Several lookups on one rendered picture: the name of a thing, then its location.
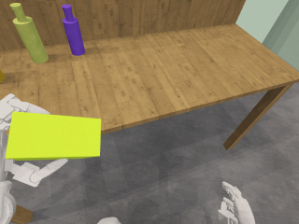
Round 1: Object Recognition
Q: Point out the right robot hand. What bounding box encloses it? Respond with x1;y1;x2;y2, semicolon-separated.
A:
218;181;256;224

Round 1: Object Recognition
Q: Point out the left robot hand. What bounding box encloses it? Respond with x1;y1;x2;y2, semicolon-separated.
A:
0;93;68;187

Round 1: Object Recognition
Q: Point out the robot left forearm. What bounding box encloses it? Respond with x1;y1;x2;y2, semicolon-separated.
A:
0;180;17;224

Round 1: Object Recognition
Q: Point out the table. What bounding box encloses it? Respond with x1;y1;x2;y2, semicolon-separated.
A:
0;0;299;224

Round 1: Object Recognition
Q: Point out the sponge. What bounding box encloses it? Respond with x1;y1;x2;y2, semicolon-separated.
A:
5;111;101;161

